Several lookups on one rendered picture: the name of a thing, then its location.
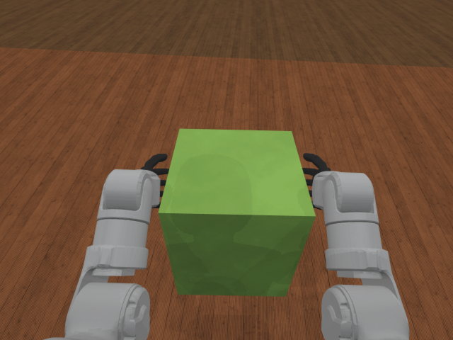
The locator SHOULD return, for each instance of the left robot upper arm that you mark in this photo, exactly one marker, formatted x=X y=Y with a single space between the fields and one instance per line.
x=109 y=311

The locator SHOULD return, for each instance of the right robot upper arm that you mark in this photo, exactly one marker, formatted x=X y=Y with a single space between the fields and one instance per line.
x=362 y=312

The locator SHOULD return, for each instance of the robot left forearm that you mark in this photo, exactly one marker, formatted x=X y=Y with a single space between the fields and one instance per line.
x=119 y=244

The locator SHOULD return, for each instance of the carton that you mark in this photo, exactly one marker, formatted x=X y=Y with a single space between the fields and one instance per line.
x=236 y=212

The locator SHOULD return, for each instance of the right robot hand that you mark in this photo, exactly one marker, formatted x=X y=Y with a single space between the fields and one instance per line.
x=319 y=163

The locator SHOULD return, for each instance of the robot right forearm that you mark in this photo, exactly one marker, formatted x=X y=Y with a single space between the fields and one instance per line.
x=354 y=242

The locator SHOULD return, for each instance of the left robot hand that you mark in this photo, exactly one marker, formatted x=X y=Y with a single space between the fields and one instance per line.
x=153 y=161

